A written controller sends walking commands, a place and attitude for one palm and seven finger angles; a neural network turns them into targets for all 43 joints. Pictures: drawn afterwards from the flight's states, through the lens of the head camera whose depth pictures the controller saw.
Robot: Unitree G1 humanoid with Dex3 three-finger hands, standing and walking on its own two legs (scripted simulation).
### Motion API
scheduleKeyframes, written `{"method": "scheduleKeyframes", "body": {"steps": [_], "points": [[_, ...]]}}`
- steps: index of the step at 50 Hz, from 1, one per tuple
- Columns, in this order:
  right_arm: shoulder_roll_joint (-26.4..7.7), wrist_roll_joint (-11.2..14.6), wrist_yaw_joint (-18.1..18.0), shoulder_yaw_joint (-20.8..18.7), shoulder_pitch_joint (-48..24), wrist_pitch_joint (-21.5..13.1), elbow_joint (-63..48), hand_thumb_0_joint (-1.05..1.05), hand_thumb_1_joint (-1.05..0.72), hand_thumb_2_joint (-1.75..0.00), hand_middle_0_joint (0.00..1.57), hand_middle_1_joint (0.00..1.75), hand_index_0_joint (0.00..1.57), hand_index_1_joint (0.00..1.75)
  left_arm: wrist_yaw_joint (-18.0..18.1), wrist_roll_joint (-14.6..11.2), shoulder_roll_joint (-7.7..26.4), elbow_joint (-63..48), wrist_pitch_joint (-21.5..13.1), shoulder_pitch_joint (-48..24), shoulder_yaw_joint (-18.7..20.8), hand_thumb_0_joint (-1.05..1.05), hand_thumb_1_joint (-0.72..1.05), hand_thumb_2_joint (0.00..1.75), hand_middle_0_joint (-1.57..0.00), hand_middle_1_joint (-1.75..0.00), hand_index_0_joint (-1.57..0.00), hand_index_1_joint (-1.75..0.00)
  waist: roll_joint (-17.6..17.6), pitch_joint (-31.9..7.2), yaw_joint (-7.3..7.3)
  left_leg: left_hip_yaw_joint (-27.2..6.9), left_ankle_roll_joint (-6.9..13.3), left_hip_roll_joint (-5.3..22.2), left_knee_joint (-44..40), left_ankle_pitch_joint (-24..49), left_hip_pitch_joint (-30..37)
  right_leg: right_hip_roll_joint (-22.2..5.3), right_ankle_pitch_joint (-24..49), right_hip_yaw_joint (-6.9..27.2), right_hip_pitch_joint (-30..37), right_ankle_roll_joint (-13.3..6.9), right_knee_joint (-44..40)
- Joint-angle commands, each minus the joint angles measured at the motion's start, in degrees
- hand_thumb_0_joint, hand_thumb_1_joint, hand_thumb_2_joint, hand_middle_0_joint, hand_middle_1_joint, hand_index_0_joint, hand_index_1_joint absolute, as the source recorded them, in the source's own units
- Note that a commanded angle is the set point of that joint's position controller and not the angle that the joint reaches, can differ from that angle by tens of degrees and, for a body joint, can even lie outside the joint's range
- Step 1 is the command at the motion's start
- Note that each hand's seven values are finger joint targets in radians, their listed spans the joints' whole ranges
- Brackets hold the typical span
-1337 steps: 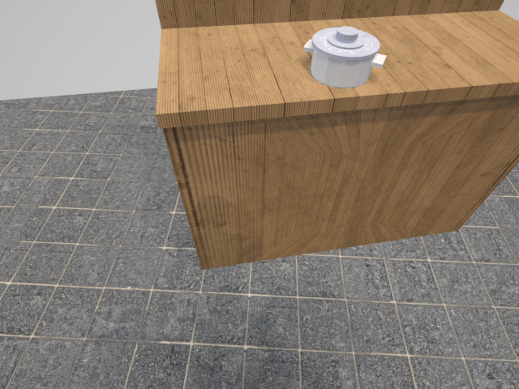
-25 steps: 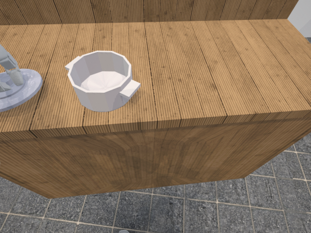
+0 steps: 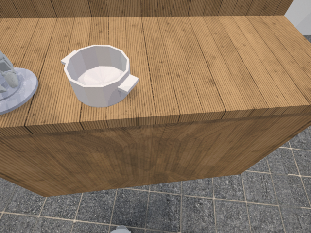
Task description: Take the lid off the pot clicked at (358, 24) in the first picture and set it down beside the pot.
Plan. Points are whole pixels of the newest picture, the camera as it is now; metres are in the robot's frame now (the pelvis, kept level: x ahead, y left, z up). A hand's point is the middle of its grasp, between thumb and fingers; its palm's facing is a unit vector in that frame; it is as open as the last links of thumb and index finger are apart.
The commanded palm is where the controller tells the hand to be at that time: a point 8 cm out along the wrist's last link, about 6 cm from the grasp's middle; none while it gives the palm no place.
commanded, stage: lower the lid onto the table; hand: left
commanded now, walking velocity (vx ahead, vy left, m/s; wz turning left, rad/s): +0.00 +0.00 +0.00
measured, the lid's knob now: out of the picture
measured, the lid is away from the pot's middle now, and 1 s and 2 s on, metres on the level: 0.25 0.25 0.25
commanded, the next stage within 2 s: open the fingers wide in 0.54 s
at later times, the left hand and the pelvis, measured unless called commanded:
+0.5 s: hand out of the picture +0.45 +0.35 +0.13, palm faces -0.46 -0.20 -0.87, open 5.3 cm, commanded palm +0.49 +0.35 +0.17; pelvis -0.01 +0.00 -0.01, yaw -1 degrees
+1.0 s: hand out of the picture +0.44 +0.36 +0.13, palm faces -0.37 -0.14 -0.92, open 5.4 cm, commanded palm +0.46 +0.35 +0.17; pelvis -0.01 +0.00 -0.01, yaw +0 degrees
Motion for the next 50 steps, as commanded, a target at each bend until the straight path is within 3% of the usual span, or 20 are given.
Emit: {"method": "scheduleKeyframes", "body": {"steps": [1, 3, 10, 14, 16, 19, 21, 22, 24, 25, 29, 30, 31, 33, 36, 37, 39, 41, 44, 50], "points": [[-10.64, -0.02, -0.77, -3.55, 4.97, -1.09, -3.36, 0.0, -0.9, -0.9, 0.2, 0.3, 0.2, 0.3, 2.4, 0.33, 16.56, -8.04, 0.42, -24.72, 2.34, 0.0, 0.59, 1.1, -0.68, -0.94, -0.95, -1.08, 4.77, -20.33, -0.84, 1.96, 2.65, -3.02, -1.71, 10.69, 23.19, 5.41, 14.96, -4.48, -5.61, -4.2, -3.58], [-10.7, 0.15, -0.8, -3.12, 4.79, -1.28, -3.56, 0.0, -0.9, -0.9, 0.2, 0.3, 0.2, 0.3, 2.18, -0.09, 16.6, -8.53, -0.15, -23.59, 2.54, 0.0, 0.59, 1.1, -0.68, -0.94, -0.95, -1.08, 4.2, -20.96, -0.14, 2.16, 2.74, -2.99, -1.7, 11.56, 23.54, 5.63, 15.04, -4.86, -4.95, -4.39, -2.7], [-10.82, 0.22, -0.88, -3.18, 6.3, -0.66, -3.53, 0.0, -0.9, -0.9, 0.2, 0.3, 0.2, 0.3, 2.27, 0.72, 14.92, -2.58, 0.18, -22.71, 0.33, 0.0, 0.59, 1.1, -0.68, -0.94, -0.95, -1.08, 2.15, -17.99, -1.63, 1.84, 2.59, -3.17, -0.61, 6.32, 18.94, 5.54, 11.24, -4.72, -8.58, -4.2, -1.83], [-11.1, 0.25, -0.86, -3.05, 6.79, -0.47, -3.62, 0.0, -0.9, -0.9, 0.2, 0.3, 0.2, 0.3, 2.26, 1.09, 17.59, -3.5, -0.19, -23.4, 1.68, 0.0, 0.59, 1.1, -0.68, -0.94, -0.95, -1.08, 2.48, -19.86, -1.45, 2.15, 2.55, -2.99, 0.13, 6.24, 18.19, 5.44, 11.08, -4.3, -8.61, -3.99, -0.9], [-11.02, 0.32, -0.73, -3.13, 7.08, -0.42, -3.54, 0.0, -0.9, -0.9, 0.2, 0.3, 0.2, 0.3, 1.94, 0.53, 14.41, -2.88, -0.11, -23.46, -0.58, 0.0, 0.59, 1.1, -0.68, -0.94, -0.95, -1.08, 2.3, -18.26, -2.0, 1.8, 2.51, -2.8, 0.3, 5.49, 17.86, 5.45, 10.43, -4.61, -10.38, -4.07, -0.83], [-11.05, 0.22, -0.79, -3.22, 7.36, -0.16, -3.55, 0.0, -0.9, -0.9, 0.2, 0.3, 0.2, 0.3, 1.97, 0.93, 16.99, -4.6, -0.33, -24.69, 1.17, 0.0, 0.59, 1.1, -0.68, -0.94, -0.95, -1.08, 3.01, -21.22, -1.63, 1.95, 2.59, -2.76, 1.1, 7.31, 18.82, 5.52, 11.42, -4.35, -9.92, -3.95, -0.03], [-10.99, 0.45, -0.77, -3.02, 7.38, -0.22, -3.88, 0.0, -0.9, -0.9, 0.2, 0.3, 0.2, 0.3, 1.61, 0.43, 14.85, -2.48, -0.15, -23.8, -0.54, 0.0, 0.59, 1.1, -0.68, -0.94, -0.95, -1.08, 1.51, -18.46, -2.18, 1.8, 2.58, -2.88, 1.02, 5.18, 16.92, 5.53, 10.19, -4.64, -10.89, -3.94, -0.27], [-11.04, 0.42, -0.79, -3.02, 7.42, -0.17, -4.06, 0.0, -0.9, -0.9, 0.2, 0.3, 0.2, 0.3, 1.62, 0.46, 16.93, -2.77, -0.19, -23.56, 1.09, 0.0, 0.59, 1.1, -0.68, -0.94, -0.95, -1.08, 0.85, -19.01, -1.75, 1.94, 2.66, -2.96, 1.21, 4.89, 16.25, 5.5, 10.25, -4.43, -9.83, -3.86, -0.16], [-10.95, 0.34, -0.8, -3.24, 7.53, 0.12, -3.86, 0.0, -0.9, -0.9, 0.2, 0.3, 0.2, 0.3, 1.77, 0.83, 17.18, -5.26, -0.23, -25.93, 1.2, 0.0, 0.59, 1.1, -0.68, -0.94, -0.95, -1.08, 3.93, -21.48, -1.66, 1.85, 2.55, -2.73, 1.4, 6.75, 18.46, 5.47, 10.74, -4.34, -10.48, -4.0, 0.33], [-10.71, 0.47, -0.72, -3.26, 7.56, -0.01, -3.81, 0.0, -0.9, -0.9, 0.2, 0.3, 0.2, 0.3, 1.56, 0.45, 13.81, -4.1, -0.03, -25.47, -1.02, 0.0, 0.59, 1.1, -0.68, -0.94, -0.95, -1.08, 4.72, -19.97, -2.17, 1.61, 2.53, -2.68, 1.56, 7.01, 19.11, 5.51, 10.59, -4.71, -12.04, -4.18, 0.25], [-11.0, 0.43, -0.74, -3.16, 7.34, 0.1, -3.81, 0.0, -0.9, -0.9, 0.2, 0.3, 0.2, 0.3, 1.57, 0.56, 16.97, -5.1, -0.05, -25.82, 1.17, 0.0, 0.59, 1.1, -0.68, -0.94, -0.95, -1.08, 3.09, -20.91, -1.89, 1.8, 2.63, -2.55, 1.6, 6.03, 17.99, 5.43, 10.43, -4.32, -10.92, -3.87, 0.32], [-10.71, 0.53, -0.67, -3.16, 7.5, 0.09, -4.05, 0.0, -0.9, -0.9, 0.2, 0.3, 0.2, 0.3, 1.48, 0.28, 14.77, -4.3, 0.05, -25.28, -0.2, 0.0, 0.59, 1.1, -0.68, -0.94, -0.95, -1.08, 3.56, -19.98, -1.93, 1.43, 2.59, -2.82, 1.7, 5.96, 18.03, 5.54, 10.03, -4.69, -11.69, -4.13, 0.41], [-10.78, 0.43, -0.48, -3.42, 7.48, 0.18, -3.92, 0.0, -0.9, -0.9, 0.2, 0.3, 0.2, 0.3, 1.42, 0.14, 14.69, -6.04, 0.07, -26.13, 0.05, 0.0, 0.59, 1.1, -0.68, -0.94, -0.95, -1.08, 4.22, -20.47, -1.82, 1.19, 2.54, -2.5, 1.5, 6.18, 19.09, 5.49, 9.83, -4.72, -12.17, -4.16, 0.21], [-9.95, 0.1, 0.33, -4.01, 6.06, 1.27, -6.76, 0.0, -0.9, -0.9, 0.2, 0.3, 0.2, 0.3, 2.4, 0.31, 17.36, -16.72, -3.71, -13.38, 7.46, 0.0, 0.58, 1.09, -0.67, -0.94, -0.93, -1.08, 2.6, -24.22, 2.13, 1.46, 2.43, -2.18, 2.02, 14.99, 21.22, 5.92, 13.36, -5.48, -9.07, -4.79, 1.47], [-9.98, 0.26, 0.15, -4.5, 4.95, 3.07, -6.0, 0.0, -0.9, -0.9, 0.2, 0.3, 0.2, 0.3, 3.22, -0.33, 14.89, -16.23, -4.71, -17.09, 5.44, 0.0, 0.54, 1.04, -0.64, -0.94, -0.89, -1.07, 1.59, -18.88, -0.29, 1.35, 2.58, -2.15, 1.46, 7.21, 17.89, 5.23, 9.11, -4.7, -12.04, -4.15, -0.28], [-10.05, 0.27, -0.01, -4.63, 4.96, 3.28, -6.22, 0.0, -0.9, -0.9, 0.2, 0.3, 0.2, 0.3, 3.56, -0.49, 19.05, -17.49, -5.1, -17.57, 8.66, 0.0, 0.53, 1.02, -0.63, -0.94, -0.87, -1.07, 2.14, -20.57, 0.46, 1.4, 2.78, -2.38, 1.43, 6.96, 18.51, 5.31, 9.08, -4.43, -10.41, -4.3, -0.25], [-9.78, 0.33, -0.14, -4.63, 4.67, 3.61, -6.35, 0.0, -0.9, -0.9, 0.2, 0.3, 0.2, 0.3, 4.04, -0.22, 21.1, -19.4, -5.66, -18.32, 9.98, 0.0, 0.5, 1.0, -0.61, -0.94, -0.84, -1.06, 5.97, -24.69, 0.94, 1.21, 2.59, -2.51, 1.85, 9.65, 21.54, 5.43, 9.84, -4.41, -10.13, -4.5, 0.57], [-9.66, 0.57, 0.11, -4.41, 4.43, 3.69, -5.86, 0.0, -0.9, -0.9, 0.2, 0.3, 0.2, 0.3, 3.6, -0.38, 16.59, -14.77, -5.69, -14.39, 6.78, 0.0, 0.47, 0.98, -0.6, -0.94, -0.81, -1.05, 3.01, -19.24, 0.27, 1.24, 2.45, -2.43, 1.8, 7.82, 19.1, 5.52, 8.7, -4.99, -12.44, -4.53, 0.14], [-9.55, 0.51, 0.29, -4.39, 3.48, 4.13, -6.14, 0.0, -0.9, -0.9, 0.2, 0.3, 0.2, 0.3, 4.32, 0.74, 19.37, -18.26, -5.91, -17.01, 8.33, 0.0, 0.42, 0.95, -0.57, -0.93, -0.77, -1.02, 6.31, -23.37, 1.04, 1.23, 2.31, -2.47, 2.31, 10.08, 21.52, 5.51, 9.66, -4.56, -11.48, -4.69, 0.93], [-9.11, 0.59, 0.36, -4.08, 2.74, 4.14, -6.69, 0.0, -0.9, -0.9, 0.2, 0.3, 0.2, 0.3, 4.54, 0.35, 16.22, -15.16, -5.45, -14.17, 6.67, 0.0, 0.31, 0.91, -0.54, -0.89, -0.69, -0.97, 4.28, -20.0, 0.64, 1.08, 2.33, -2.72, 2.57, 8.85, 20.08, 5.59, 8.89, -4.88, -12.63, -4.76, 0.6]]}}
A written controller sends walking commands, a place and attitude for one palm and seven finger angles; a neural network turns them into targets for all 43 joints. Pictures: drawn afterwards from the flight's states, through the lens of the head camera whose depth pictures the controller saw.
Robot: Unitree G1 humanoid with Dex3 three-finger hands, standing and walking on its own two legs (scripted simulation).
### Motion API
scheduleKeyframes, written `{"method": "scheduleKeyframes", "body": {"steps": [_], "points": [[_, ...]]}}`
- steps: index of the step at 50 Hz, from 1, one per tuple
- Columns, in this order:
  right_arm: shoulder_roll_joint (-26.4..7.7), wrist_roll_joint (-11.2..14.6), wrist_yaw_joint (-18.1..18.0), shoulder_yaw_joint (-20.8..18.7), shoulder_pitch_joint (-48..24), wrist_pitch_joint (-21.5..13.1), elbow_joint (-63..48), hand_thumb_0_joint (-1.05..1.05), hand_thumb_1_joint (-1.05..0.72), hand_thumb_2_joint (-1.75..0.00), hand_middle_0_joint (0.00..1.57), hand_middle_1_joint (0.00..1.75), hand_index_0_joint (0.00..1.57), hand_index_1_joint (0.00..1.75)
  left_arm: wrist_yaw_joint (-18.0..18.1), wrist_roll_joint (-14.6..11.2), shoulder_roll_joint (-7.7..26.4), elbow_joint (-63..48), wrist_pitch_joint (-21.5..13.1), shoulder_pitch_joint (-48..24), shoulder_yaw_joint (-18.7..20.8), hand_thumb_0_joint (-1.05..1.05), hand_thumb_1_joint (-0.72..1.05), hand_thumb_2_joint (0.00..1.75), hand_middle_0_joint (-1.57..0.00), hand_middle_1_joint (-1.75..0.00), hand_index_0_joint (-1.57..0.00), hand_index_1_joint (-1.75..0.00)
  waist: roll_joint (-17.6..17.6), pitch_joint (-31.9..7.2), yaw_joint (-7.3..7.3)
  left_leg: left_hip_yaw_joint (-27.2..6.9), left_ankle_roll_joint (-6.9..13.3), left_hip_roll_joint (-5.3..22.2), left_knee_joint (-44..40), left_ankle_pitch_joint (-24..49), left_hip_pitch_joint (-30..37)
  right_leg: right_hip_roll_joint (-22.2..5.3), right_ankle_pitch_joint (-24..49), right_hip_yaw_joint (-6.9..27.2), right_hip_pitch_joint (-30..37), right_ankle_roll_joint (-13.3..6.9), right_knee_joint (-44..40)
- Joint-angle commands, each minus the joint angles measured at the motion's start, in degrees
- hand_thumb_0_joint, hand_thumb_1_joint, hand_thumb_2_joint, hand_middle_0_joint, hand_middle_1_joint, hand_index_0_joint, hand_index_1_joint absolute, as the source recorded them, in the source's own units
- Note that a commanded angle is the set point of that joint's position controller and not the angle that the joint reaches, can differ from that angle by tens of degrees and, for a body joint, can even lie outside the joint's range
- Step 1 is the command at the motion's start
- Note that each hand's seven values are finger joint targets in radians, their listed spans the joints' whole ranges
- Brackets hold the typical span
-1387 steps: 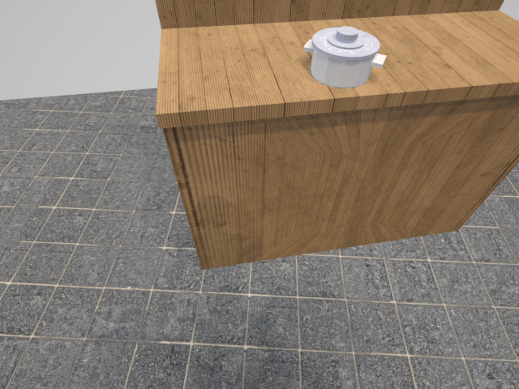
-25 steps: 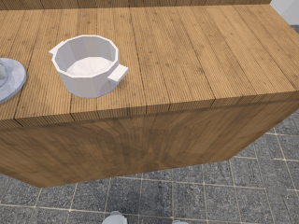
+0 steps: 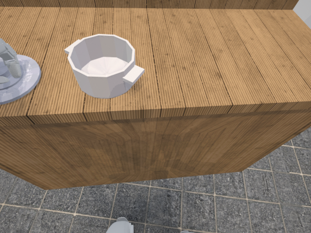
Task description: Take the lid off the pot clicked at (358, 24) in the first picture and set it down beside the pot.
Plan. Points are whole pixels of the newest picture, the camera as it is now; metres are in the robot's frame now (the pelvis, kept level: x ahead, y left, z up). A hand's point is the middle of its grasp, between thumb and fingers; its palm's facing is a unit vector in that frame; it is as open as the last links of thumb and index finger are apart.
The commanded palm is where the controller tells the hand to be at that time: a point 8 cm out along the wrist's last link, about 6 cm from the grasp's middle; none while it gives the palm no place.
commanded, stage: open the fingers wide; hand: left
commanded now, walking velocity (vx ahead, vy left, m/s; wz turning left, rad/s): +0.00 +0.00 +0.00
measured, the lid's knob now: out of the picture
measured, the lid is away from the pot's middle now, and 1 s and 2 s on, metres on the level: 0.25 0.25 0.25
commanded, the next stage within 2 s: raise the empty hand in 0.74 s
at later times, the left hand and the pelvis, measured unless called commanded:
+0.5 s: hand out of the picture +0.45 +0.36 +0.14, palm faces -0.38 -0.12 -0.92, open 8.9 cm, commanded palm +0.48 +0.34 +0.19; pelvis +0.00 +0.00 +0.00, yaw +0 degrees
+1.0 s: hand out of the picture +0.46 +0.35 +0.14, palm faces -0.38 -0.11 -0.92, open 10.8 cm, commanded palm +0.48 +0.34 +0.21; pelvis +0.00 +0.01 +0.00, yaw +0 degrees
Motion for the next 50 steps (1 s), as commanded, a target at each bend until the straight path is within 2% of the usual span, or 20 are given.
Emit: {"method": "scheduleKeyframes", "body": {"steps": [1, 4, 6, 8, 13, 14, 16, 19, 22, 26, 28, 29, 33, 36, 40, 43, 44, 46, 49, 50], "points": [[-10.66, -0.06, -0.79, -3.19, 4.37, -1.07, -3.68, 0.0, -0.9, -0.9, 0.2, 0.3, 0.2, 0.3, 1.83, 0.18, 16.62, -6.69, 1.2, -20.6, 2.82, 0.0, 0.3, 0.91, -0.53, -0.89, -0.67, -0.96, 3.49, -19.4, -0.31, 1.33, 2.09, -2.84, -4.18, 9.39, 25.5, 4.99, 11.12, -4.81, -5.0, -4.47, -6.37], [-10.5, -0.09, -1.04, -3.13, 4.13, -1.07, -3.89, 0.0, -0.9, -0.9, 0.2, 0.3, 0.2, 0.3, 2.03, 0.57, 17.6, -7.05, 1.27, -21.53, 3.22, 0.0, 0.24, 0.9, -0.51, -0.86, -0.64, -0.92, 4.5, -21.41, -0.15, 1.69, 2.01, -3.03, -3.9, 10.46, 26.51, 4.98, 11.84, -4.6, -4.29, -4.49, -5.83], [-10.58, 0.03, -0.91, -3.08, 4.02, -1.12, -3.85, 0.0, -0.9, -0.9, 0.2, 0.3, 0.2, 0.3, 2.07, 0.6, 16.59, -7.14, 1.52, -21.87, 2.33, 0.0, 0.2, 0.89, -0.51, -0.84, -0.62, -0.9, 4.83, -19.55, -0.32, 1.43, 1.93, -2.85, -4.25, 9.4, 25.95, 4.89, 11.0, -4.81, -5.27, -4.58, -6.18], [-10.63, -0.04, -0.88, -2.9, 3.88, -1.27, -4.1, 0.0, -0.9, -0.9, 0.2, 0.3, 0.2, 0.3, 2.1, 0.12, 17.5, -9.99, 0.85, -22.15, 3.46, 0.0, 0.16, 0.88, -0.5, -0.83, -0.59, -0.88, 6.24, -22.82, 0.46, 1.28, 1.95, -2.79, -3.87, 13.53, 29.07, 5.14, 12.8, -5.19, -4.27, -4.9, -5.18], [-10.61, 0.06, -0.88, -2.75, 4.09, -1.38, -3.8, 0.0, -0.9, -0.9, 0.2, 0.3, 0.2, 0.3, 1.7, -0.26, 14.34, -6.94, 1.14, -20.97, 1.0, 0.0, 0.07, 0.87, -0.47, -0.78, -0.54, -0.81, 3.55, -19.02, -0.34, 1.51, 2.01, -2.93, -4.34, 10.68, 26.69, 5.19, 11.52, -5.35, -5.21, -4.71, -5.87], [-10.87, -0.2, -0.88, -3.2, 4.47, -1.04, -3.61, 0.0, -0.9, -0.9, 0.2, 0.3, 0.2, 0.3, 2.05, 0.44, 17.6, -8.85, 1.3, -23.45, 3.1, 0.0, 0.05, 0.86, -0.47, -0.77, -0.53, -0.8, 4.51, -21.93, -0.06, 1.07, 1.98, -2.68, -4.29, 10.69, 27.42, 5.04, 11.45, -4.72, -4.75, -4.56, -5.86], [-10.47, -0.16, -0.73, -3.3, 4.94, -1.21, -3.35, 0.0, -0.9, -0.9, 0.2, 0.3, 0.2, 0.3, 1.89, 0.49, 12.7, -7.43, 1.61, -22.82, -0.48, 0.0, 0.01, 0.85, -0.46, -0.75, -0.5, -0.77, 5.19, -19.97, -0.72, 0.55, 1.87, -2.68, -4.24, 11.28, 28.26, 5.21, 10.78, -5.29, -7.18, -4.8, -5.99], [-10.58, -0.26, -0.56, -3.54, 4.98, -1.09, -3.36, 0.0, -0.9, -0.9, 0.2, 0.3, 0.2, 0.3, 1.9, 0.33, 13.15, -9.27, 1.47, -23.05, 0.17, 0.0, -0.04, 0.84, -0.45, -0.72, -0.47, -0.73, 5.8, -21.87, -0.52, 0.5, 1.88, -2.62, -3.97, 12.45, 29.74, 5.24, 11.03, -4.99, -7.14, -4.75, -5.79], [-10.66, -0.12, -0.61, -3.47, 5.62, -1.1, -3.31, 0.0, -0.9, -0.9, 0.2, 0.3, 0.2, 0.3, 1.81, -0.23, 13.02, -6.67, 1.9, -21.67, 0.17, 0.0, -0.1, 0.83, -0.44, -0.69, -0.44, -0.69, 2.37, -19.36, -0.82, 0.5, 2.14, -2.96, -4.57, 9.21, 27.0, 5.18, 10.06, -5.11, -6.48, -4.71, -6.41], [-10.49, -0.11, -0.54, -3.53, 5.71, -1.35, -2.9, 0.0, -0.9, -0.9, 0.2, 0.3, 0.2, 0.3, 1.53, -0.33, 10.21, -7.49, 2.17, -23.18, -2.46, 0.0, -0.11, 0.85, -0.44, -0.68, -0.44, -0.68, 4.44, -18.71, -1.21, 0.34, 2.04, -2.91, -4.66, 9.53, 28.27, 5.26, 9.65, -5.17, -7.86, -4.83, -6.57], [-10.64, -0.04, -0.62, -3.14, 5.36, -1.6, -2.84, 0.0, -0.9, -0.9, 0.2, 0.3, 0.2, 0.3, 1.45, -0.95, 10.7, -8.57, 1.8, -22.57, -1.68, 0.0, -0.11, 0.85, -0.45, -0.67, -0.45, -0.67, 3.74, -19.82, -0.54, 0.5, 2.14, -2.9, -4.85, 10.61, 29.08, 5.34, 10.13, -5.43, -6.52, -4.99, -6.07], [-10.68, -0.35, -0.57, -3.54, 5.69, -1.36, -2.81, 0.0, -0.9, -0.9, 0.2, 0.3, 0.2, 0.3, 1.72, -0.28, 13.5, -9.74, 1.99, -24.37, 0.14, 0.0, -0.11, 0.85, -0.45, -0.67, -0.45, -0.67, 4.85, -22.08, -0.44, 0.35, 2.08, -2.82, -4.64, 10.79, 29.5, 5.25, 10.55, -4.9, -6.07, -4.83, -6.1], [-10.42, 0.0, -0.5, -3.31, 5.15, -1.68, -3.02, 0.0, -0.9, -0.9, 0.2, 0.3, 0.2, 0.3, 1.43, -1.21, 8.98, -9.22, 1.89, -22.56, -2.63, 0.0, -0.11, 0.86, -0.45, -0.66, -0.45, -0.66, 4.6, -19.2, -0.71, 0.34, 2.07, -2.78, -5.07, 10.56, 29.99, 5.33, 9.53, -5.57, -7.44, -5.01, -6.34], [-10.65, -0.07, -0.78, -3.27, 5.52, -1.62, -2.83, 0.0, -0.9, -0.9, 0.2, 0.3, 0.2, 0.3, 1.84, -0.42, 12.95, -7.4, 2.37, -23.88, -0.46, 0.0, -0.12, 0.87, -0.46, -0.65, -0.46, -0.65, 3.1, -19.32, -0.97, 0.65, 2.25, -3.12, -5.11, 7.57, 26.4, 5.0, 9.68, -4.74, -5.78, -4.73, -6.85], [-10.43, -0.16, -0.65, -3.35, 5.38, -1.84, -2.61, 0.0, -0.9, -0.9, 0.2, 0.3, 0.2, 0.3, 1.89, 0.07, 8.93, -7.63, 2.49, -24.26, -3.55, 0.0, -0.12, 0.87, -0.46, -0.65, -0.46, -0.65, 5.98, -18.67, -1.26, -0.31, 1.81, -2.67, -5.09, 8.45, 29.75, 5.21, 7.75, -5.27, -9.2, -5.07, -6.56], [-10.73, -0.08, -0.8, -2.97, 5.0, -2.19, -2.92, 0.0, -0.9, -0.9, 0.2, 0.3, 0.2, 0.3, 1.87, -0.83, 11.74, -8.42, 2.16, -23.26, -0.92, 0.0, -0.12, 0.87, -0.46, -0.64, -0.46, -0.64, 3.29, -20.31, -0.47, 0.64, 2.21, -3.08, -5.15, 8.46, 28.37, 5.1, 9.61, -5.07, -5.59, -4.96, -6.41], [-10.82, -0.32, -0.86, -3.3, 4.95, -1.87, -2.86, 0.0, -0.9, -0.9, 0.2, 0.3, 0.2, 0.3, 2.12, -0.13, 14.56, -11.48, 2.42, -27.89, 0.33, 0.0, -0.12, 0.87, -0.46, -0.64, -0.46, -0.64, 5.68, -23.05, -0.61, 0.24, 2.04, -2.79, -5.45, 8.22, 29.34, 4.84, 9.55, -4.55, -5.42, -4.82, -6.65], [-10.31, -0.38, -0.86, -3.36, 5.1, -2.23, -2.91, 0.0, -0.9, -0.9, 0.2, 0.3, 0.2, 0.3, 2.23, 0.28, 11.82, -12.94, 2.58, -29.77, -1.93, 0.0, -0.12, 0.87, -0.46, -0.64, -0.46, -0.64, 9.46, -22.99, -0.87, -0.59, 1.82, -2.56, -5.37, 10.11, 32.71, 5.07, 9.01, -5.12, -7.86, -5.22, -6.79], [-10.43, -0.49, -1.24, -3.21, 5.12, -2.73, -3.61, 0.0, -0.9, -0.9, 0.2, 0.3, 0.2, 0.3, 2.15, -0.39, 18.38, -14.57, 2.16, -29.09, 3.97, 0.0, -0.12, 0.87, -0.46, -0.64, -0.46, -0.64, 7.12, -27.52, 0.06, -0.1, 2.39, -2.87, -4.78, 13.69, 33.24, 5.11, 13.12, -4.48, -3.17, -4.8, -6.97], [-10.28, -0.37, -1.32, -3.02, 4.94, -2.7, -3.73, 0.0, -0.9, -0.9, 0.2, 0.3, 0.2, 0.3, 2.16, -0.33, 17.61, -12.86, 2.33, -28.16, 3.45, 0.0, -0.12, 0.87, -0.46, -0.64, -0.46, -0.64, 7.83, -26.02, -0.03, -0.07, 2.28, -3.15, -4.77, 14.33, 32.28, 5.05, 13.64, -4.78, -3.31, -4.95, -7.03]]}}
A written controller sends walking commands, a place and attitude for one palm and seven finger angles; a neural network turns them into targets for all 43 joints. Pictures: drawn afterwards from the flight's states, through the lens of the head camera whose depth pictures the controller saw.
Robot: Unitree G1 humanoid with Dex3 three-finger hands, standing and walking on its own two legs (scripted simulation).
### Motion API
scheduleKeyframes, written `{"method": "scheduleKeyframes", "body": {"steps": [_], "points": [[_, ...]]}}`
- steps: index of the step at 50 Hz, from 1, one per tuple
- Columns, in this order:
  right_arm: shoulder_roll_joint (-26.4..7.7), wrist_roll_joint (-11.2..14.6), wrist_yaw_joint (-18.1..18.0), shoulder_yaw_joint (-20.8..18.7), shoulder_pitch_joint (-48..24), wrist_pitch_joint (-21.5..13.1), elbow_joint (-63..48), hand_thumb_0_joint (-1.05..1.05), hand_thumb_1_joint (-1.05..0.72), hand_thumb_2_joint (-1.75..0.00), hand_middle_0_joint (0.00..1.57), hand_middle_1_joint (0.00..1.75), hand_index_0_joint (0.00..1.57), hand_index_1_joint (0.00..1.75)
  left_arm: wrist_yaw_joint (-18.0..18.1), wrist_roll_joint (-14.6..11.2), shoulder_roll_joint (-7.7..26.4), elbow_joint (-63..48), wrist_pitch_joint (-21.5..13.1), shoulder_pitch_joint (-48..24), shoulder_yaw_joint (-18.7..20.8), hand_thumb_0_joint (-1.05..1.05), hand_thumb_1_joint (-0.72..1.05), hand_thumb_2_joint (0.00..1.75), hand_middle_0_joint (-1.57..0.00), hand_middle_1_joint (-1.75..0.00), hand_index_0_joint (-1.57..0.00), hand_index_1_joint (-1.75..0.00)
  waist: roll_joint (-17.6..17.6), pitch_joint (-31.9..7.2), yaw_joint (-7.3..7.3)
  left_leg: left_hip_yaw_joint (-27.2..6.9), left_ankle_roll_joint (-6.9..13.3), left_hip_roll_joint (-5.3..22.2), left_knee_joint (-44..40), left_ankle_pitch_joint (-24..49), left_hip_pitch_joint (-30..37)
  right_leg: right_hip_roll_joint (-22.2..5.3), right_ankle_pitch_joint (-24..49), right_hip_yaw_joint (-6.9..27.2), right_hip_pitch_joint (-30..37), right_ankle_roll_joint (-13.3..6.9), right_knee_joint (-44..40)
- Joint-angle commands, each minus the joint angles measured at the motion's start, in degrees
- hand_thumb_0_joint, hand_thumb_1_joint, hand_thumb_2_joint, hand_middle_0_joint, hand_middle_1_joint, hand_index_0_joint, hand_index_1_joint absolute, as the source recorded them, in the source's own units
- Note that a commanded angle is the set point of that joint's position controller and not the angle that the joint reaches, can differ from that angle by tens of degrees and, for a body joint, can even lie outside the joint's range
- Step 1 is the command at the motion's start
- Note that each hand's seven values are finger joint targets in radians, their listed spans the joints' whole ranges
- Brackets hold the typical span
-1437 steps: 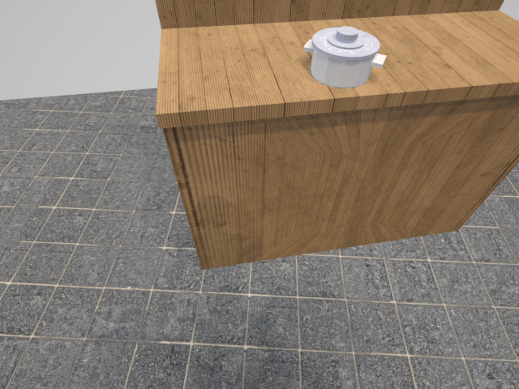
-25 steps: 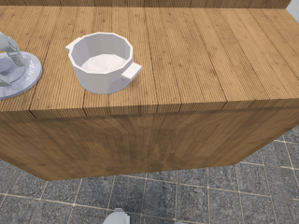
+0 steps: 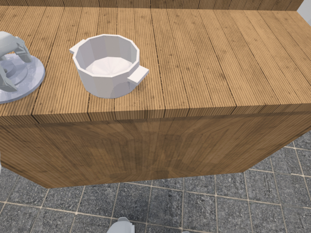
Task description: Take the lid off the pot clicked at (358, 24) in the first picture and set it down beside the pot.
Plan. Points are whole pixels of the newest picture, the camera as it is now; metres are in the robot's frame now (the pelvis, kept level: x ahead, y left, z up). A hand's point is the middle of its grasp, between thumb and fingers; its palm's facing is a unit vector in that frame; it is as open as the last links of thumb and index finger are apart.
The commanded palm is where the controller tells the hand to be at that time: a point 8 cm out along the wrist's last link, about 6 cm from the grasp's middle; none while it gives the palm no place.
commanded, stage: raise the empty hand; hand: left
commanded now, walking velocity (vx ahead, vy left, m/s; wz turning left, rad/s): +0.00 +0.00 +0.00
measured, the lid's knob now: (3, 69) +0.49 +0.37 +0.11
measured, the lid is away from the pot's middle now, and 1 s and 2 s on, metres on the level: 0.25 0.25 0.25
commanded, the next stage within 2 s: draw the hand back to the body in 1.14 s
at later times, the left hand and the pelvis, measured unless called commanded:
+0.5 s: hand out of the picture +0.47 +0.35 +0.19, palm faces -0.32 -0.13 -0.94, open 11.0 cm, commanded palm +0.47 +0.34 +0.26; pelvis +0.01 +0.00 +0.01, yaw +0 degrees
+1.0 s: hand out of the picture +0.46 +0.34 +0.24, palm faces -0.27 -0.11 -0.96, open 11.0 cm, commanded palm +0.47 +0.34 +0.31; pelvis +0.01 +0.00 +0.02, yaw +1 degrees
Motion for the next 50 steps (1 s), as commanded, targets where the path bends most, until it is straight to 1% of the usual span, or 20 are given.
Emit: {"method": "scheduleKeyframes", "body": {"steps": [1, 3, 4, 7, 11, 15, 19, 22, 23, 24, 28, 29, 33, 34, 36, 38, 44, 45, 49, 50], "points": [[-10.39, -0.01, -1.06, -3.26, 4.09, -1.51, -4.39, 0.0, -0.9, -0.9, 0.2, 0.3, 0.2, 0.3, 2.05, -0.22, 18.28, -10.33, 0.51, -26.57, 6.08, 0.0, -0.12, 0.87, -0.46, -0.64, -0.46, -0.64, 6.66, -24.41, -0.51, 0.01, 1.74, -2.38, -4.31, 13.34, 30.8, 5.6, 12.81, -4.93, -5.02, -4.47, -6.28], [-10.43, 0.02, -0.93, -2.88, 3.11, -1.73, -4.67, 0.0, -0.9, -0.9, 0.2, 0.3, 0.2, 0.3, 2.07, -0.35, 17.63, -12.89, 0.46, -26.95, 5.32, 0.0, -0.12, 0.87, -0.46, -0.64, -0.46, -0.64, 8.83, -24.48, 0.27, 0.36, 1.63, -2.24, -4.64, 15.36, 32.31, 5.69, 12.87, -5.18, -4.6, -4.71, -6.13], [-10.48, -0.23, -0.9, -3.24, 3.83, -1.61, -4.59, 0.0, -0.9, -0.9, 0.2, 0.3, 0.2, 0.3, 2.44, 0.52, 20.68, -12.74, 0.61, -27.44, 7.73, 0.0, -0.12, 0.87, -0.46, -0.64, -0.46, -0.64, 8.65, -26.16, 0.14, -0.12, 1.55, -1.97, -4.56, 15.85, 33.11, 5.67, 13.04, -4.86, -4.3, -4.54, -6.37], [-10.41, 0.03, -0.92, -3.25, 3.78, -1.34, -4.99, 0.0, -0.9, -0.9, 0.2, 0.3, 0.2, 0.3, 1.93, 0.47, 20.58, -9.26, 1.17, -25.19, 7.89, 0.0, -0.12, 0.87, -0.46, -0.64, -0.46, -0.64, 6.09, -24.16, -0.16, 0.39, 1.78, -2.39, -4.88, 14.68, 30.84, 5.61, 14.0, -4.84, -2.72, -4.44, -7.23], [-10.25, -0.06, -0.32, -3.45, 3.15, -1.05, -5.29, 0.0, -0.9, -0.9, 0.2, 0.3, 0.2, 0.3, 0.95, 0.03, 18.71, -14.43, 1.35, -27.52, 6.19, 0.0, -0.12, 0.87, -0.46, -0.64, -0.46, -0.64, 9.67, -25.75, -0.06, -0.08, 1.65, -1.84, -4.81, 21.08, 34.92, 5.7, 15.48, -5.17, -3.38, -4.44, -7.47], [-10.41, 0.18, -0.05, -3.45, 2.75, -0.51, -5.09, 0.0, -0.9, -0.9, 0.2, 0.3, 0.2, 0.3, -0.15, -0.62, 17.94, -11.88, 1.91, -26.42, 5.52, 0.0, -0.12, 0.87, -0.46, -0.64, -0.46, -0.64, 7.23, -23.62, -0.4, 0.25, 1.86, -2.05, -5.3, 19.21, 33.48, 5.63, 15.08, -5.22, -2.85, -4.22, -8.17], [-10.36, 0.0, 0.13, -3.41, 2.37, -0.41, -5.59, 0.0, -0.9, -0.9, 0.2, 0.3, 0.2, 0.3, -0.22, -0.08, 21.32, -15.86, 1.76, -29.21, 7.55, 0.0, -0.12, 0.87, -0.46, -0.64, -0.46, -0.64, 9.68, -27.07, 0.13, 0.14, 1.88, -1.96, -5.53, 21.75, 36.08, 5.61, 15.83, -4.89, -1.18, -4.21, -8.38], [-10.38, 0.29, 0.29, -3.33, 2.03, -0.09, -5.42, 0.0, -0.9, -0.9, 0.2, 0.3, 0.2, 0.3, -0.85, -0.54, 19.74, -12.4, 2.38, -27.59, 6.62, 0.0, -0.12, 0.87, -0.46, -0.64, -0.46, -0.64, 6.81, -23.39, -0.14, 0.36, 1.93, -2.14, -6.4, 18.85, 33.43, 5.51, 15.23, -5.19, -0.64, -4.25, -9.34], [-10.32, 0.37, 0.33, -2.96, 1.07, -0.38, -5.84, 0.0, -0.9, -0.9, 0.2, 0.3, 0.2, 0.3, -1.19, -1.35, 18.29, -15.04, 2.13, -27.76, 5.3, 0.0, -0.12, 0.87, -0.46, -0.64, -0.46, -0.64, 8.57, -24.27, 0.45, 0.73, 1.97, -2.15, -6.32, 21.62, 35.22, 5.53, 16.19, -5.55, 0.04, -4.46, -8.73], [-10.35, -0.05, 0.53, -3.32, 1.64, -0.21, -5.97, 0.0, -0.9, -0.9, 0.2, 0.3, 0.2, 0.3, -0.81, -0.51, 22.21, -17.19, 2.19, -29.67, 8.33, 0.0, -0.12, 0.87, -0.46, -0.64, -0.46, -0.64, 9.21, -27.13, 0.59, 0.03, 1.91, -2.0, -6.25, 22.44, 36.2, 5.57, 16.39, -5.05, 0.62, -4.23, -8.87], [-10.03, 0.46, 0.7, -2.94, 0.59, -0.28, -5.95, 0.0, -0.9, -0.9, 0.2, 0.3, 0.2, 0.3, -1.73, -1.32, 16.62, -14.95, 2.94, -28.42, 3.88, 0.0, -0.12, 0.87, -0.46, -0.64, -0.46, -0.64, 7.82, -23.26, 0.3, 0.2, 1.95, -1.91, -7.0, 22.28, 36.37, 5.61, 15.02, -5.88, -0.36, -4.48, -9.43], [-10.25, 0.12, 0.87, -3.17, 0.96, 0.0, -5.87, 0.0, -0.9, -0.9, 0.2, 0.3, 0.2, 0.3, -1.51, -0.71, 19.05, -15.83, 3.3, -30.33, 5.44, 0.0, -0.12, 0.87, -0.46, -0.64, -0.46, -0.64, 8.91, -24.59, 0.15, -0.17, 1.82, -1.91, -7.24, 20.65, 36.39, 5.53, 14.25, -5.32, -0.34, -4.29, -9.97], [-10.17, 0.31, 0.79, -2.72, 0.07, -0.51, -6.16, 0.0, -0.9, -0.9, 0.2, 0.3, 0.2, 0.3, -2.02, -1.36, 17.58, -17.22, 3.57, -31.14, 4.07, 0.0, -0.12, 0.87, -0.46, -0.64, -0.46, -0.64, 8.71, -24.97, 0.51, -0.04, 1.98, -2.2, -7.84, 21.12, 37.39, 5.4, 14.74, -5.73, 1.08, -4.6, -10.14], [-10.17, -0.06, 0.84, -2.96, 0.72, -0.34, -5.7, 0.0, -0.9, -0.9, 0.2, 0.3, 0.2, 0.3, -1.79, -0.41, 20.12, -15.99, 3.85, -32.36, 6.06, 0.0, -0.12, 0.87, -0.46, -0.64, -0.46, -0.64, 8.06, -25.53, 0.36, -0.38, 1.9, -2.22, -8.05, 19.55, 36.68, 5.42, 14.2, -5.31, 1.29, -4.31, -10.63], [-10.13, 0.24, 0.87, -2.83, 0.36, -0.28, -5.25, 0.0, -0.9, -0.9, 0.2, 0.3, 0.2, 0.3, -2.25, -0.65, 16.84, -13.83, 4.47, -33.24, 2.96, 0.0, -0.12, 0.87, -0.46, -0.64, -0.46, -0.64, 7.53, -21.8, -0.25, -0.09, 1.75, -2.36, -9.04, 16.14, 34.46, 5.22, 13.26, -5.61, 0.62, -4.39, -11.44], [-10.25, 0.4, 0.84, -2.47, -0.48, -0.64, -5.64, 0.0, -0.9, -0.9, 0.2, 0.3, 0.2, 0.3, -2.45, -1.02, 15.84, -15.12, 4.5, -32.71, 2.01, 0.0, -0.12, 0.87, -0.46, -0.64, -0.46, -0.64, 8.09, -22.84, 0.38, 0.15, 1.72, -2.24, -9.06, 18.64, 36.4, 5.18, 13.89, -5.79, 1.53, -4.69, -10.82], [-10.22, -0.03, 0.91, -2.49, 0.27, -0.82, -4.94, 0.0, -0.9, -0.9, 0.2, 0.3, 0.2, 0.3, -2.66, 0.31, 17.57, -11.94, 5.74, -35.84, 2.72, 0.0, -0.12, 0.87, -0.46, -0.64, -0.46, -0.64, 5.99, -22.36, 0.0, 0.15, 1.73, -2.69, -10.37, 14.61, 34.54, 5.14, 13.15, -5.3, 3.1, -4.27, -12.25], [-10.11, 0.19, 0.77, -2.29, 0.13, -0.85, -4.7, 0.0, -0.9, -0.9, 0.2, 0.3, 0.2, 0.3, -2.81, 0.26, 16.08, -9.08, 6.04, -35.33, 1.27, 0.0, -0.12, 0.87, -0.46, -0.64, -0.46, -0.64, 4.5, -19.45, -0.37, 0.35, 1.8, -2.92, -10.72, 12.12, 32.34, 5.07, 12.61, -5.46, 2.98, -4.39, -12.61], [-10.14, -0.16, 0.86, -2.36, 0.37, -1.45, -4.56, 0.0, -0.9, -0.9, 0.2, 0.3, 0.2, 0.3, -2.61, 1.16, 17.1, -13.72, 6.18, -40.79, 0.99, 0.0, -0.12, 0.87, -0.46, -0.64, -0.46, -0.64, 8.65, -23.72, -0.13, -0.13, 1.62, -2.52, -11.06, 14.92, 36.57, 5.05, 12.72, -5.21, 3.26, -4.43, -12.75], [-10.04, -0.08, 0.71, -2.34, 0.74, -1.61, -4.2, 0.0, -0.9, -0.9, 0.2, 0.3, 0.2, 0.3, -2.83, 1.17, 15.74, -10.18, 6.4, -39.03, 0.26, 0.0, -0.12, 0.87, -0.46, -0.64, -0.46, -0.64, 6.95, -21.48, -0.44, 0.12, 1.81, -2.77, -10.9, 14.12, 35.3, 5.1, 13.03, -5.33, 2.9, -4.48, -13.05]]}}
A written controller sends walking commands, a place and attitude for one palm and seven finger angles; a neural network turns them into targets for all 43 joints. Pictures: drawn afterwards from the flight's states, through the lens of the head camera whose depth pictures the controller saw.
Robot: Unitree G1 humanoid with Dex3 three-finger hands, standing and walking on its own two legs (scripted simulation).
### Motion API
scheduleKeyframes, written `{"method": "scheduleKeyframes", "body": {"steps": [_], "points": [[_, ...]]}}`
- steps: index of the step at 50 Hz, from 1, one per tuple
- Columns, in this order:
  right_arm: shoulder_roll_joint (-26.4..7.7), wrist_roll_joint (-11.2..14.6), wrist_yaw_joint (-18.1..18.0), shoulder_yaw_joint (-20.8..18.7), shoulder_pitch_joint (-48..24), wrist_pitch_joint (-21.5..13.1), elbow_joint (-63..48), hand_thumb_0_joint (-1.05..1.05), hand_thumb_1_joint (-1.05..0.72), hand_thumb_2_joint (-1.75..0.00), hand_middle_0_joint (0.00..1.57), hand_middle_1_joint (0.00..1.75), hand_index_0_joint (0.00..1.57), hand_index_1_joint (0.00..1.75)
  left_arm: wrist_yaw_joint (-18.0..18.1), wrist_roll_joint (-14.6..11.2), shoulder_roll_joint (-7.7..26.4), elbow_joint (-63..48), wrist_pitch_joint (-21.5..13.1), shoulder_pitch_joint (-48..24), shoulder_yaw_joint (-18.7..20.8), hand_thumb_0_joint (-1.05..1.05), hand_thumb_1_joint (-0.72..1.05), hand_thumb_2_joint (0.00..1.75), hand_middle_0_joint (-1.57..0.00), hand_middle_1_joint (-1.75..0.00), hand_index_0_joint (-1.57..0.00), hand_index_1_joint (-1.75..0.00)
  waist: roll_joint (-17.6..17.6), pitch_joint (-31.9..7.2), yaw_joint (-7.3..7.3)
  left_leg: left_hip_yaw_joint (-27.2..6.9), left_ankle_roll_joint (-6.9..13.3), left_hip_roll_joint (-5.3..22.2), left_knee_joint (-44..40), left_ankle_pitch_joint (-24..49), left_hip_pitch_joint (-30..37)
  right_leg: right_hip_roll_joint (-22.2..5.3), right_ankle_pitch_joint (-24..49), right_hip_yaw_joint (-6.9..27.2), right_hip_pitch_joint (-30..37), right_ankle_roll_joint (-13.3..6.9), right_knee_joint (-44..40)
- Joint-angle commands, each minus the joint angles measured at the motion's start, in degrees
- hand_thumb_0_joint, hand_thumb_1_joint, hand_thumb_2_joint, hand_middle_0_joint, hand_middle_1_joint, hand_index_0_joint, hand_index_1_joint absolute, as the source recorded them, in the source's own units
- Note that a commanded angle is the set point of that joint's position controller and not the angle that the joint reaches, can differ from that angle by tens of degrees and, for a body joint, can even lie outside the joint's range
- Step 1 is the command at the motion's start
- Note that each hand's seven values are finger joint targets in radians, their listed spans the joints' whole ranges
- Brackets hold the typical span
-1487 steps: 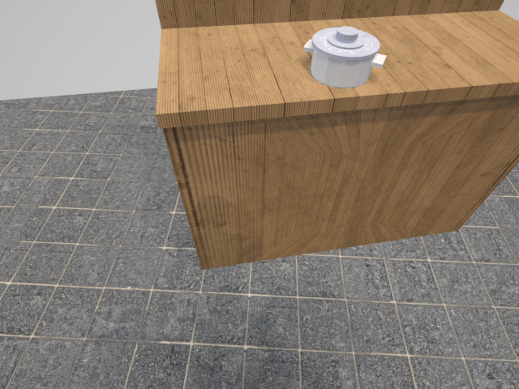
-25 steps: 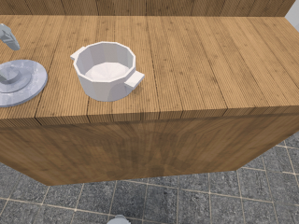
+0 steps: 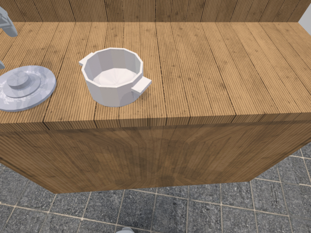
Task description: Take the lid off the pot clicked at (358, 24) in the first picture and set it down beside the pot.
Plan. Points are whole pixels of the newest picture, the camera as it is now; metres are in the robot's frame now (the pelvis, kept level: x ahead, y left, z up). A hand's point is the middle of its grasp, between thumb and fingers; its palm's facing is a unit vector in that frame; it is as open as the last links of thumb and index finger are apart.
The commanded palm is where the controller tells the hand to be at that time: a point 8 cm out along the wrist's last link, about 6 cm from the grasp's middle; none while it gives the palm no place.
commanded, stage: raise the empty hand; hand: left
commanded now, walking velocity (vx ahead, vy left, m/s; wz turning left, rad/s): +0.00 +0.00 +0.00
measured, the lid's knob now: (19, 80) +0.49 +0.36 +0.10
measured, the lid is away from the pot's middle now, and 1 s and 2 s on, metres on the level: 0.25 0.25 0.25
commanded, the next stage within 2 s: draw the hand back to the body in 0.14 s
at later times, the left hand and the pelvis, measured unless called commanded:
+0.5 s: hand out of the picture +0.47 +0.32 +0.23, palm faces -0.23 -0.08 -0.97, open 11.0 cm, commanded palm +0.43 +0.32 +0.30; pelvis +0.02 -0.01 +0.00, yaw -1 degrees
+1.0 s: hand (1, 32) +0.42 +0.26 +0.28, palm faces +0.47 -0.85 -0.26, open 10.9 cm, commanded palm +0.35 +0.30 +0.29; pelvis +0.02 -0.04 +0.01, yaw -1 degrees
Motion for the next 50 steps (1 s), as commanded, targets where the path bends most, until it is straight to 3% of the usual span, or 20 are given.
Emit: {"method": "scheduleKeyframes", "body": {"steps": [1, 8, 9, 14, 18, 21, 23, 24, 27, 28, 29, 33, 36, 37, 39, 41, 43, 45, 48, 50], "points": [[-10.19, -0.13, -0.85, -3.34, 3.0, -1.81, -3.83, 0.0, -0.9, -0.9, 0.2, 0.3, 0.2, 0.3, 2.29, 0.81, 15.08, -8.29, 0.72, -28.72, 4.22, 0.0, -0.12, 0.87, -0.46, -0.64, -0.46, -0.64, 4.07, -21.25, -1.02, 0.83, 1.92, -1.82, -3.87, 9.45, 25.32, 5.86, 9.73, -4.48, -4.83, -4.32, -5.06], [-10.69, 0.1, -0.47, -3.17, 2.02, -1.84, -4.04, 0.0, -0.9, -0.9, 0.2, 0.3, 0.2, 0.3, 1.77, 0.76, 12.73, -8.39, 0.8, -28.29, 1.75, 0.0, -0.12, 0.87, -0.46, -0.64, -0.46, -0.64, 4.19, -21.27, -0.69, 1.93, 1.9, -1.61, -4.08, 11.99, 25.5, 5.57, 12.06, -4.68, -3.29, -4.5, -4.13], [-10.56, -0.42, -0.21, -3.59, 2.8, -1.58, -3.96, 0.0, -0.9, -0.9, 0.2, 0.3, 0.2, 0.3, 2.19, 1.86, 15.72, -11.59, 0.9, -32.03, 3.73, 0.0, -0.12, 0.87, -0.46, -0.64, -0.46, -0.64, 6.11, -24.94, -0.65, 1.43, 1.98, -1.69, -3.76, 13.72, 27.17, 5.7, 12.77, -4.02, -2.69, -4.19, -4.41], [-10.39, -0.26, -0.04, -3.96, 3.08, -1.2, -4.8, 0.0, -0.9, -0.9, 0.2, 0.3, 0.2, 0.3, 2.16, 1.73, 19.1, -11.32, 0.31, -27.01, 7.95, 0.0, -0.12, 0.87, -0.46, -0.64, -0.46, -0.64, 5.95, -26.23, 0.06, 1.75, 2.11, -1.66, -2.84, 19.3, 27.45, 5.79, 15.93, -3.9, -1.12, -4.0, -3.94], [-10.09, 0.35, 0.68, -4.11, 0.77, -0.34, -6.87, 0.0, -0.9, -0.9, 0.2, 0.3, 0.2, 0.3, 1.9, 0.24, 16.96, -15.16, 0.49, -20.24, 7.83, 0.0, -0.12, 0.87, -0.46, -0.64, -0.46, -0.64, 5.95, -24.49, 0.58, 2.42, 2.32, -1.58, -2.29, 23.68, 27.76, 5.75, 18.23, -4.26, -0.61, -4.39, -3.3], [-9.82, 0.16, 1.22, -4.49, 0.35, 0.32, -8.15, 0.0, -0.9, -0.9, 0.2, 0.3, 0.2, 0.3, 2.19, -0.2, 20.72, -21.19, 1.22, -16.98, 12.23, 0.0, -0.12, 0.87, -0.46, -0.64, -0.46, -0.64, 6.04, -26.76, 1.31, 1.95, 2.55, -1.67, -2.01, 24.71, 28.08, 5.69, 19.24, -3.77, 0.8, -3.99, -3.6], [-9.82, 0.46, 1.37, -4.29, -1.51, 0.13, -9.01, 0.0, -0.9, -0.9, 0.2, 0.3, 0.2, 0.3, 1.88, -1.7, 18.67, -23.45, 1.69, -12.29, 11.74, 0.0, -0.12, 0.87, -0.46, -0.64, -0.46, -0.64, 6.96, -25.89, 1.45, 2.36, 2.63, -1.59, -1.61, 27.91, 29.23, 5.75, 20.46, -4.1, 0.91, -4.25, -3.39], [-9.81, 0.34, 1.53, -4.4, -1.03, 0.56, -8.97, 0.0, -0.9, -0.9, 0.2, 0.3, 0.2, 0.3, 2.12, -1.5, 21.89, -25.46, 2.3, -12.48, 14.59, 0.0, -0.12, 0.87, -0.46, -0.64, -0.46, -0.64, 6.08, -27.04, 1.78, 1.85, 2.51, -1.51, -1.84, 26.97, 28.79, 5.62, 19.87, -3.71, 1.83, -3.77, -3.42], [-9.48, 0.51, 1.46, -4.15, -2.89, 0.64, -10.03, 0.0, -0.9, -0.9, 0.2, 0.3, 0.2, 0.3, 1.67, -2.84, 20.99, -27.94, 3.07, -8.56, 15.13, 0.0, -0.12, 0.87, -0.46, -0.64, -0.46, -0.64, 4.88, -25.14, 2.1, 2.09, 2.63, -1.89, -2.07, 24.69, 27.3, 5.39, 20.02, -3.99, 2.22, -3.67, -3.63], [-9.69, 0.65, 1.61, -4.08, -4.57, 0.2, -10.44, 0.0, -0.9, -0.9, 0.2, 0.3, 0.2, 0.3, 1.7, -3.82, 20.01, -31.92, 3.24, -7.62, 14.58, 0.0, -0.12, 0.87, -0.46, -0.64, -0.46, -0.64, 7.46, -26.09, 2.43, 2.15, 2.64, -1.58, -1.71, 28.73, 29.58, 5.39, 21.52, -4.02, 2.62, -4.07, -3.35], [-9.37, 0.34, 1.71, -4.15, -3.4, 0.22, -10.95, 0.0, -0.9, -0.9, 0.2, 0.3, 0.2, 0.3, 2.06, -3.43, 23.31, -35.13, 3.75, -7.22, 17.74, 0.0, -0.12, 0.87, -0.46, -0.64, -0.46, -0.64, 7.07, -28.96, 3.13, 1.34, 2.61, -1.75, -1.61, 29.3, 30.3, 5.31, 21.29, -3.6, 3.95, -3.58, -3.09], [-9.25, 0.67, 1.47, -3.6, -6.47, -0.36, -11.2, 0.0, -0.9, -0.9, 0.2, 0.3, 0.2, 0.3, 1.38, -5.69, 19.52, -34.06, 5.06, 1.37, 16.72, 0.0, -0.12, 0.87, -0.46, -0.64, -0.46, -0.64, 4.21, -23.19, 3.19, 2.04, 2.53, -2.04, -1.81, 27.22, 28.05, 5.14, 22.19, -4.2, 3.46, -3.57, -3.83], [-8.69, 0.61, 0.93, -3.18, -7.22, 0.11, -10.97, 0.0, -0.9, -0.9, 0.2, 0.3, 0.2, 0.3, 1.29, -5.71, 17.32, -33.97, 6.44, -0.39, 14.43, 0.0, -0.12, 0.87, -0.46, -0.64, -0.46, -0.64, 1.46, -19.58, 2.52, 2.12, 2.33, -2.53, -3.33, 18.68, 25.38, 5.0, 18.93, -4.58, 2.65, -3.35, -4.86], [-5.49, 0.61, 0.4, -3.17, 0.31, -4.96, -15.27, 0.0, -0.9, -0.9, 0.2, 0.3, 0.2, 0.3, 12.43, -41.23, 5.07, -40.99, -0.13, -9.05, 26.53, 0.0, -0.12, 0.87, -0.46, -0.64, -0.46, -0.64, 1.75, -17.59, 1.49, 3.08, 1.81, 0.43, -4.78, 11.35, 34.52, 4.86, 13.34, -5.02, -1.02, -5.25, -7.11], [-6.65, -0.11, -1.37, -1.34, -3.4, -8.4, -14.2, 0.0, -0.9, -0.9, 0.2, 0.3, 0.2, 0.3, 21.94, -49.24, 1.28, -41.22, -3.1, -0.25, 24.53, 0.0, -0.12, 0.87, -0.46, -0.64, -0.46, -0.64, 1.89, -18.82, 2.59, 0.08, 1.16, 1.93, -7.28, 8.11, 38.03, 4.63, 10.13, -3.55, 0.23, -5.03, -8.07], [-7.4, -1.03, -2.03, -1.33, -3.83, -9.53, -12.45, 0.0, -0.9, -0.9, 0.2, 0.3, 0.2, 0.3, 27.69, -54.4, 2.64, -41.34, -3.51, 6.59, 29.45, 0.0, -0.12, 0.87, -0.46, -0.64, -0.46, -0.64, -0.84, -18.52, 3.97, 1.5, 0.85, 1.46, -7.2, 11.16, 34.97, 4.19, 15.3, -2.89, 5.3, -4.55, -8.22], [-8.01, -1.83, -2.22, -1.27, -4.7, -10.11, -10.63, 0.0, -0.9, -0.9, 0.2, 0.3, 0.2, 0.3, 31.22, -56.65, 6.41, -43.36, -4.18, 10.17, 35.03, 0.0, -0.1, 0.88, -0.46, -0.63, -0.46, -0.63, 0.93, -17.75, 5.25, 3.09, 0.33, 1.03, -7.3, 13.23, 33.29, 3.66, 19.14, -2.34, 8.89, -4.42, -8.66], [-6.61, -2.04, -2.12, -0.93, -5.81, -11.24, -9.99, 0.0, -0.9, -0.9, 0.2, 0.3, 0.2, 0.3, 33.0, -57.87, -0.83, -46.46, -4.91, 8.64, 30.17, 0.0, -0.05, 0.88, -0.44, -0.62, -0.44, -0.62, 4.55, -14.87, 4.4, 3.39, -0.15, 0.94, -8.66, 12.84, 33.27, 3.58, 19.23, -2.61, 8.61, -4.15, -9.46], [-6.91, -2.74, -1.97, -1.19, -7.12, -12.93, -9.34, 0.0, -0.9, -0.9, 0.2, 0.3, 0.2, 0.3, 35.61, -58.38, 3.25, -52.79, -6.11, 12.4, 35.77, 0.0, 0.03, 0.88, -0.42, -0.59, -0.42, -0.59, 7.0, -15.39, 6.11, 3.36, -0.21, 1.05, -9.58, 15.72, 34.5, 3.41, 21.62, -2.08, 11.64, -4.44, -10.01], [-6.3, -3.01, -1.77, -1.25, -7.76, -13.79, -8.93, 0.0, -0.9, -0.9, 0.2, 0.3, 0.2, 0.3, 36.25, -58.95, 0.7, -52.67, -6.37, 16.7, 35.41, 0.0, 0.08, 0.88, -0.41, -0.57, -0.41, -0.57, 5.55, -14.57, 6.18, 3.95, -0.23, 0.85, -9.97, 17.29, 33.78, 3.48, 24.06, -2.22, 12.76, -4.06, -10.05]]}}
